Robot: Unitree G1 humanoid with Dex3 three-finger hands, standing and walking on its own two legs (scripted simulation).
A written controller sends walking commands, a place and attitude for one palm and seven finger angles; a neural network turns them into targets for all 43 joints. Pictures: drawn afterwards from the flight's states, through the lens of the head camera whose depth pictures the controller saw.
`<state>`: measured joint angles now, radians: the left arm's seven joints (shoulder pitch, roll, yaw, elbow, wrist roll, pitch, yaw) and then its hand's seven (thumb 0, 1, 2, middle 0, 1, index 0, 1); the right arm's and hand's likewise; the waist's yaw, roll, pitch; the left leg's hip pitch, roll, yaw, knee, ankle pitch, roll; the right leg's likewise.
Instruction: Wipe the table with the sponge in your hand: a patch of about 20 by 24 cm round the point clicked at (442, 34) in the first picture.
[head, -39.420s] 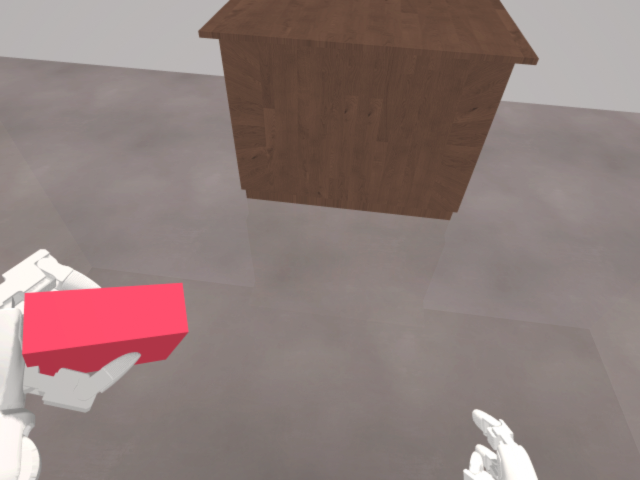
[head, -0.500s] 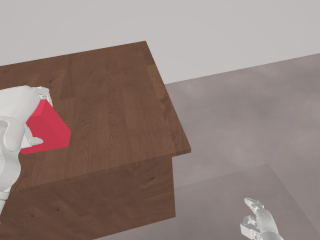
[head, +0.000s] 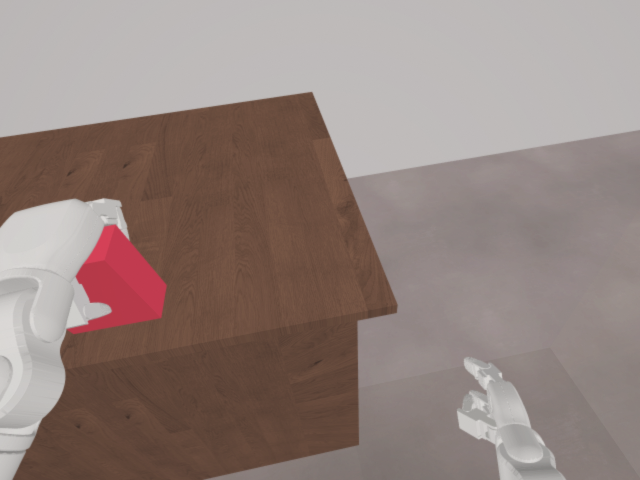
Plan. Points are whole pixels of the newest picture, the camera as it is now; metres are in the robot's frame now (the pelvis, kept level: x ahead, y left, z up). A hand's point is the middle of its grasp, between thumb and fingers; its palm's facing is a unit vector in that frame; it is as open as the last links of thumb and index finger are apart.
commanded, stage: bring the sponge back beside the body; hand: left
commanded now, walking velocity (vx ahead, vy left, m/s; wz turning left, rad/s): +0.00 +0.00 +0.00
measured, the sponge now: (103, 292) +0.24 +0.31 +0.14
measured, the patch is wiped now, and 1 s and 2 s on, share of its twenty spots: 1.00 1.00 1.00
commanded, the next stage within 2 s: step back with the hand held close in 0.96 s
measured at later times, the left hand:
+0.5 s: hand (99, 296) +0.21 +0.27 +0.18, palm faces +0.18 -0.08 -0.98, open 9.3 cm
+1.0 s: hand (109, 306) +0.20 +0.26 +0.18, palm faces +0.23 -0.10 -0.97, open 9.3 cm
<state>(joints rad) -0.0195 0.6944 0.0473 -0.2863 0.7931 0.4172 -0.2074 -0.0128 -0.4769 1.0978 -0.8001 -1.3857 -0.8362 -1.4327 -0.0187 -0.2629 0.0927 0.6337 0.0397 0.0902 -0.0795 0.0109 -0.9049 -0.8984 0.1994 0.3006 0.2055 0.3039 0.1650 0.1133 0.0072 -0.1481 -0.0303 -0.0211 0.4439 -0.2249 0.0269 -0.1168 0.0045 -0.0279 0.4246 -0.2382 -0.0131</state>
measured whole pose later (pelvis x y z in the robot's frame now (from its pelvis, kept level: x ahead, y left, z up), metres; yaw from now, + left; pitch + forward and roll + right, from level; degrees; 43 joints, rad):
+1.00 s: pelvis -0.01 -0.02 +0.00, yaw -2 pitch -7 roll +0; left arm 0.18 0.62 0.04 -0.49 0.76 0.49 -0.10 -0.01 -0.48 1.10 -0.80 -1.39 -0.84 -1.43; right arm 0.01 -0.26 0.08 0.64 0.03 0.08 -0.07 0.01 -0.90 -0.90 0.20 0.30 0.20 0.30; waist 0.16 0.12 0.01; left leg -0.11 0.00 0.00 0.46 -0.23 0.00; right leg -0.10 0.04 -0.01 0.46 -0.24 -0.04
